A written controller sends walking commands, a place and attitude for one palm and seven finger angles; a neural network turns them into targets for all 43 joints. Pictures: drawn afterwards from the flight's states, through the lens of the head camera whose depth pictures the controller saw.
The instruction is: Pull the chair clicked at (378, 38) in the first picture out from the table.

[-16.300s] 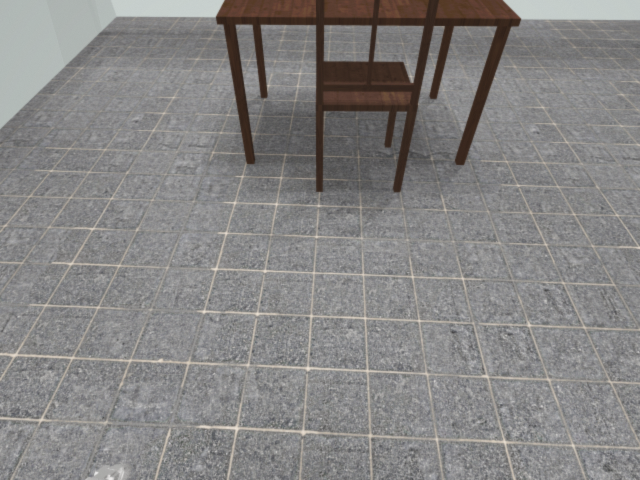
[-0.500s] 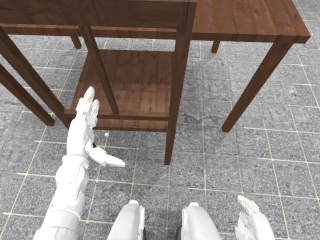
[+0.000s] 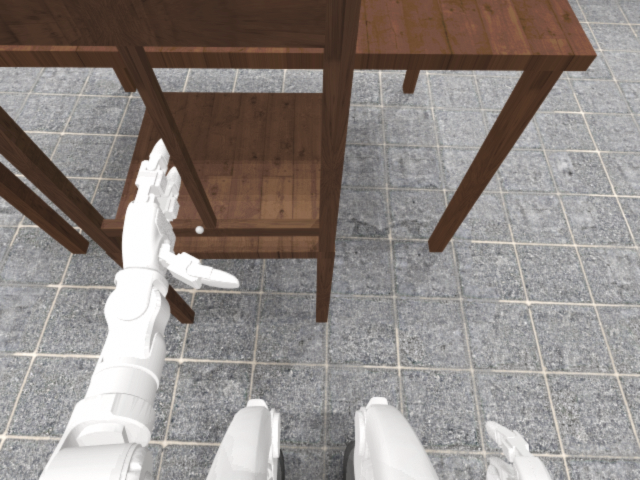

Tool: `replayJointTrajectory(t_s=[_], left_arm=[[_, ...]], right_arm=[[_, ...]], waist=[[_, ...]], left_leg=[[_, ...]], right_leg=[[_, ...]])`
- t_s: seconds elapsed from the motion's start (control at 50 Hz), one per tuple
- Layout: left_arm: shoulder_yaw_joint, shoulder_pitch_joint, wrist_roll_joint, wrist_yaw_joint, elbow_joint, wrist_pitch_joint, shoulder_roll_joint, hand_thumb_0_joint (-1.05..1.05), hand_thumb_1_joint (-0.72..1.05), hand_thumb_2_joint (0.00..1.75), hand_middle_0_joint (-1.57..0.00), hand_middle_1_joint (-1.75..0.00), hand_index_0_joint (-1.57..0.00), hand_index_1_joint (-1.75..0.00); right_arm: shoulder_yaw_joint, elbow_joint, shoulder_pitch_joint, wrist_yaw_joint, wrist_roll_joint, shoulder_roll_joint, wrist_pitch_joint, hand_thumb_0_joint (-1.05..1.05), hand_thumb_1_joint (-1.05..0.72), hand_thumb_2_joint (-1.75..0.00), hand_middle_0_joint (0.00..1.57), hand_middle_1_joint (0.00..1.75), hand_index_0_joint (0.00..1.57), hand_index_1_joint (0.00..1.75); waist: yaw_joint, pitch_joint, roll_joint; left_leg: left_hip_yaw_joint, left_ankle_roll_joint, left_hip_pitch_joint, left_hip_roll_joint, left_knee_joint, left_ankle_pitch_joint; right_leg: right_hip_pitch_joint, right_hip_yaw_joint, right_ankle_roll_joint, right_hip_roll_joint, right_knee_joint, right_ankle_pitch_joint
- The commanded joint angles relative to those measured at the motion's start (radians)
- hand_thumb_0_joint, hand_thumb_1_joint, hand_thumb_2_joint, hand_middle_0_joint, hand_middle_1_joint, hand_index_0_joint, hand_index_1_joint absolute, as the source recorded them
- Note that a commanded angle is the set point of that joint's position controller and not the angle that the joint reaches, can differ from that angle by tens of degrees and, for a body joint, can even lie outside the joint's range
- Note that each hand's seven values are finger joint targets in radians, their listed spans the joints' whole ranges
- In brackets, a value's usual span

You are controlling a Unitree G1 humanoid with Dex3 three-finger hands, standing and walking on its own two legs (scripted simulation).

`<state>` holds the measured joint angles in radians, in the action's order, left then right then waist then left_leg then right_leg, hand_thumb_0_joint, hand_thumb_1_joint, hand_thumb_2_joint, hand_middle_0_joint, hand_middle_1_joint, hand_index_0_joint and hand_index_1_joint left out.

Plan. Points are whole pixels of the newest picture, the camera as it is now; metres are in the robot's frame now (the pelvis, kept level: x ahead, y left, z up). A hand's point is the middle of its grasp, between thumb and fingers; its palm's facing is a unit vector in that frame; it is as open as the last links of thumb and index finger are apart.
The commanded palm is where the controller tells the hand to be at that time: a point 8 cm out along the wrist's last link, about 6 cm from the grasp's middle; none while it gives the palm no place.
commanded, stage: push the fingers through the gap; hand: left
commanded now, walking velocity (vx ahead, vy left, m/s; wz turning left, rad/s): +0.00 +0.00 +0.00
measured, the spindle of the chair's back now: (181, 158) +0.50 +0.18 +0.06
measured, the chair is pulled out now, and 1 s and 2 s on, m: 0.00 0.00 0.00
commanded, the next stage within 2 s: hook a spindle and tug to test in 1.00 s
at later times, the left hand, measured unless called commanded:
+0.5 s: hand (202, 200) +0.45 +0.15 +0.03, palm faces +0.03 -1.00 -0.04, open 16.9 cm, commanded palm +0.42 +0.21 +0.03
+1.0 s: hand (203, 187) +0.47 +0.16 +0.03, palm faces +0.04 -1.00 -0.04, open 16.9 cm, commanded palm +0.44 +0.21 +0.03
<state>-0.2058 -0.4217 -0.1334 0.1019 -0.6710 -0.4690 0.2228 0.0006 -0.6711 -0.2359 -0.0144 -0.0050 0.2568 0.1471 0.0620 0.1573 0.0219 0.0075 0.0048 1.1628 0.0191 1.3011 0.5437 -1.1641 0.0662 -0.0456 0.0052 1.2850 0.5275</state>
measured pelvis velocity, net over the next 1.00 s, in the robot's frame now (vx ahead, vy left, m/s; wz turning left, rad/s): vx -0.01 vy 0.01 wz -0.02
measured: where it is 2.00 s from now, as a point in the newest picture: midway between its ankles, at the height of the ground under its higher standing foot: outside the picture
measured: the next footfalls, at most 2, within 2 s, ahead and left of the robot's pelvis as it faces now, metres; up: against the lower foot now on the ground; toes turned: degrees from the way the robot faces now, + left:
none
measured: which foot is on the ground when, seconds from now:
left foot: down 0.00-1.00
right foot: down 0.00-1.00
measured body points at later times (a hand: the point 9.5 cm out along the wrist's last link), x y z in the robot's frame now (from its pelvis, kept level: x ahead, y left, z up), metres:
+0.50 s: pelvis -0.01 +0.00 +0.00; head +0.12 +0.01 +0.43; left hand +0.44 +0.21 +0.04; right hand +0.08 -0.26 -0.13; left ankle +0.04 +0.12 -0.61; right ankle +0.04 -0.10 -0.61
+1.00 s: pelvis -0.01 +0.01 -0.01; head +0.14 +0.01 +0.42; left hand +0.46 +0.21 +0.03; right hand +0.05 -0.25 -0.13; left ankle +0.04 +0.12 -0.61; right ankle +0.04 -0.10 -0.61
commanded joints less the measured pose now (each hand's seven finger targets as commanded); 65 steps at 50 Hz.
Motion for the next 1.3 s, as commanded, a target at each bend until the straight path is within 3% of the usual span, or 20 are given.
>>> replayJointTrajectory(t_s=[0.0,0.08,0.12,0.18,0.26,0.34,0.4,0.48,0.56,0.68,0.72,0.76,0.84,0.96,1.08,1.1,1.18,1.22,1.24,1.28], left_arm=[[-0.056,-0.307,-0.005,0.001,0.202,-0.084,0.17,0.0,-0.5,0.3,-0.06,-0.08,-0.06,-0.08],[-0.06,-0.33,-0.002,0.006,0.161,-0.069,0.176,0.0,-0.5,0.3,-0.06,-0.08,-0.06,-0.08],[-0.061,-0.351,-0.004,0.005,0.1,-0.059,0.168,0.0,-0.5,0.3,-0.06,-0.08,-0.06,-0.08],[-0.092,-0.444,0.002,0.002,0.109,-0.079,0.217,0.0,-0.5,0.3,-0.06,-0.08,-0.06,-0.08],[-0.05,-0.468,0.012,0.0,0.103,-0.103,0.168,0.0,-0.5,0.3,-0.06,-0.08,-0.06,-0.08],[-0.093,-0.503,0.019,-0.003,0.008,-0.092,0.214,0.0,-0.5,0.3,-0.06,-0.08,-0.06,-0.08],[-0.112,-0.535,0.023,-0.002,-0.048,-0.088,0.232,0.0,-0.5,0.3,-0.06,-0.08,-0.06,-0.08],[-0.12,-0.599,0.025,-0.001,0.002,-0.114,0.252,0.0,-0.5,0.3,-0.06,-0.08,-0.06,-0.08],[-0.092,-0.656,0.035,0.003,-0.1,-0.103,0.226,0.0,-0.5,0.3,-0.06,-0.08,-0.06,-0.08],[-0.124,-0.662,0.04,0.0,-0.096,-0.113,0.261,0.0,-0.5,0.3,-0.06,-0.08,-0.06,-0.08],[-0.109,-0.665,0.04,-0.002,-0.102,-0.111,0.239,0.0,-0.5,0.3,-0.06,-0.08,-0.06,-0.08],[-0.13,-0.654,0.043,-0.007,-0.129,-0.105,0.262,0.0,-0.5,0.3,-0.06,-0.08,-0.06,-0.08],[-0.165,-0.66,0.052,-0.012,-0.12,-0.116,0.309,0.0,-0.5,0.3,-0.06,-0.08,-0.06,-0.08],[-0.107,-0.684,0.049,-0.006,-0.102,-0.123,0.243,0.0,-0.5,0.3,-0.06,-0.08,-0.06,-0.08],[-0.114,-0.673,0.049,-0.011,-0.135,-0.107,0.249,0.0,-0.5,0.3,-0.06,-0.08,-0.06,-0.08],[-0.116,-0.682,0.052,-0.013,-0.15,-0.106,0.248,0.0,-0.5,0.3,-0.08,-0.13,-0.08,-0.13],[-0.105,-0.694,0.052,-0.02,-0.086,-0.126,0.238,0.0,-0.5,0.3,-0.15,-0.35,-0.15,-0.35],[-0.121,-0.644,0.055,-0.024,-0.098,-0.124,0.25,0.0,-0.5,0.3,-0.18,-0.46,-0.18,-0.46],[-0.098,-0.643,0.054,-0.022,-0.093,-0.121,0.22,0.0,-0.5,0.3,-0.2,-0.52,-0.2,-0.52],[-0.103,-0.629,0.053,-0.022,-0.099,-0.117,0.224,0.0,-0.5,0.3,-0.24,-0.63,-0.24,-0.63]], right_arm=[[0.062,0.1,-0.073,0.002,-0.004,0.137,0.041,0.0,-0.9,-0.9,0.2,0.3,0.2,0.3],[0.062,0.096,-0.086,0.007,-0.001,0.143,0.028,0.0,-0.9,-0.9,0.2,0.3,0.2,0.3],[0.06,0.088,-0.086,0.006,0.0,0.141,0.022,0.0,-0.9,-0.9,0.2,0.3,0.2,0.3],[0.058,0.086,-0.092,0.002,-0.003,0.146,0.025,0.0,-0.9,-0.9,0.2,0.3,0.2,0.3],[0.062,0.08,-0.103,0.013,-0.008,0.144,0.027,0.0,-0.9,-0.9,0.2,0.3,0.2,0.3],[0.064,0.065,-0.122,0.015,-0.011,0.154,0.017,0.0,-0.9,-0.9,0.2,0.3,0.2,0.3],[0.058,0.065,-0.124,0.015,-0.012,0.153,0.012,0.0,-0.9,-0.9,0.2,0.3,0.2,0.3],[0.063,0.069,-0.143,0.022,-0.018,0.16,0.015,0.0,-0.9,-0.9,0.2,0.3,0.2,0.3],[0.059,0.049,-0.153,0.026,-0.016,0.161,0.004,0.0,-0.9,-0.9,0.2,0.3,0.2,0.3],[0.062,0.059,-0.175,0.034,-0.023,0.17,-0.003,0.0,-0.9,-0.9,0.2,0.3,0.2,0.3],[0.064,0.055,-0.176,0.038,-0.023,0.167,-0.009,0.0,-0.9,-0.9,0.2,0.3,0.2,0.3],[0.063,0.053,-0.178,0.038,-0.023,0.17,-0.016,0.0,-0.9,-0.9,0.2,0.3,0.2,0.3],[0.058,0.058,-0.179,0.036,-0.023,0.168,-0.02,0.0,-0.9,-0.9,0.2,0.3,0.2,0.3],[0.063,0.052,-0.185,0.041,-0.024,0.167,-0.022,0.0,-0.9,-0.9,0.2,0.3,0.2,0.3],[0.061,0.05,-0.188,0.039,-0.023,0.171,-0.03,0.0,-0.9,-0.9,0.2,0.3,0.2,0.3],[0.061,0.046,-0.183,0.038,-0.024,0.17,-0.031,0.0,-0.9,-0.9,0.2,0.3,0.2,0.3],[0.063,0.058,-0.182,0.042,-0.028,0.166,-0.029,0.0,-0.9,-0.9,0.2,0.3,0.2,0.3],[0.065,0.056,-0.182,0.045,-0.028,0.168,-0.035,0.0,-0.9,-0.9,0.2,0.3,0.2,0.3],[0.063,0.06,-0.177,0.047,-0.026,0.162,-0.036,0.0,-0.9,-0.9,0.2,0.3,0.2,0.3],[0.066,0.062,-0.177,0.046,-0.024,0.164,-0.037,0.0,-0.9,-0.9,0.2,0.3,0.2,0.3]], waist=[[0.001,0.496,0.008],[0.011,0.469,0.007],[0.025,0.415,-0.032],[0.026,0.442,-0.014],[0.03,0.48,0.039],[0.044,0.456,-0.012],[0.044,0.431,-0.003],[0.043,0.533,0.046],[0.076,0.446,0.014],[0.054,0.529,0.065],[0.061,0.521,0.06],[0.064,0.489,0.016],[0.052,0.495,0.025],[0.073,0.512,0.059],[0.075,0.485,0.046],[0.079,0.467,0.028],[0.072,0.533,0.081],[0.059,0.524,0.071],[0.062,0.519,0.066],[0.071,0.516,0.026]], left_leg=[[-0.023,0.006,-0.251,-0.043,-0.141,-0.273],[-0.024,0.006,-0.234,-0.042,-0.146,-0.265],[-0.018,0.009,-0.189,-0.042,-0.144,-0.217],[-0.02,0.012,-0.184,-0.045,-0.142,-0.204],[-0.032,0.002,-0.261,-0.041,-0.145,-0.259],[-0.03,0.008,-0.209,-0.041,-0.138,-0.224],[-0.027,0.01,-0.184,-0.044,-0.139,-0.194],[-0.035,0.006,-0.255,-0.042,-0.131,-0.267],[-0.038,0.009,-0.204,-0.038,-0.131,-0.202],[-0.046,0.004,-0.26,-0.039,-0.134,-0.261],[-0.046,0.002,-0.267,-0.036,-0.133,-0.267],[-0.041,0.008,-0.216,-0.037,-0.133,-0.23],[-0.035,0.01,-0.197,-0.04,-0.133,-0.222],[-0.047,0.003,-0.266,-0.033,-0.134,-0.262],[-0.05,0.002,-0.266,-0.032,-0.14,-0.257],[-0.051,0.004,-0.247,-0.032,-0.138,-0.243],[-0.05,-0.001,-0.301,-0.034,-0.134,-0.297],[-0.053,-0.007,-0.306,-0.031,-0.137,-0.318],[-0.048,-0.004,-0.297,-0.033,-0.134,-0.32],[-0.044,0.002,-0.274,-0.033,-0.129,-0.301]], right_leg=[[0.324,-0.085,0.022,0.019,-0.182,-0.312],[0.311,-0.079,0.022,0.021,-0.181,-0.307],[0.302,-0.087,0.028,0.018,-0.201,-0.264],[0.307,-0.095,0.025,0.019,-0.198,-0.246],[0.264,-0.071,0.02,0.024,-0.176,-0.288],[0.266,-0.077,0.024,0.023,-0.185,-0.261],[0.253,-0.08,0.023,0.023,-0.19,-0.229],[0.255,-0.071,0.019,0.028,-0.165,-0.292],[0.209,-0.069,0.023,0.029,-0.18,-0.228],[0.213,-0.058,0.015,0.033,-0.16,-0.266],[0.203,-0.056,0.018,0.033,-0.165,-0.269],[0.223,-0.063,0.021,0.034,-0.175,-0.247],[0.245,-0.072,0.019,0.033,-0.173,-0.248],[0.204,-0.054,0.018,0.036,-0.169,-0.265],[0.188,-0.049,0.017,0.038,-0.171,-0.255],[0.184,-0.048,0.02,0.036,-0.172,-0.246],[0.195,-0.05,0.016,0.036,-0.161,-0.29],[0.198,-0.045,0.015,0.036,-0.158,-0.302],[0.209,-0.048,0.016,0.036,-0.162,-0.312],[0.224,-0.052,0.019,0.037,-0.165,-0.313]])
